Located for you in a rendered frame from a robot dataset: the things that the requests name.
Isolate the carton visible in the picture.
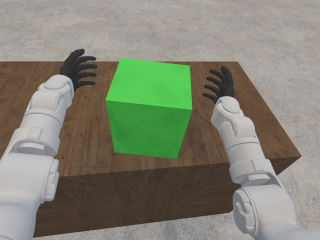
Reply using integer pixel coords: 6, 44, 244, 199
105, 58, 193, 159

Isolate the robot left forearm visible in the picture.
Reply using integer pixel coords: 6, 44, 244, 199
0, 74, 74, 169

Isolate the pedestal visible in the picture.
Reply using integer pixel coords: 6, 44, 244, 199
0, 61, 302, 238

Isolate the robot left hand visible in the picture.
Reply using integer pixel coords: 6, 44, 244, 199
60, 49, 98, 92

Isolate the robot right hand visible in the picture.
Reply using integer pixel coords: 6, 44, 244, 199
202, 65, 235, 104

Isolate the right robot upper arm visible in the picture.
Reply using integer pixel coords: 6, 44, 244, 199
232, 184, 320, 240

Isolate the left robot upper arm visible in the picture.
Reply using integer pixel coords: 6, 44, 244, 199
0, 152, 59, 240

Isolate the robot right forearm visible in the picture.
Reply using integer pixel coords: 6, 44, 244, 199
211, 96, 297, 223

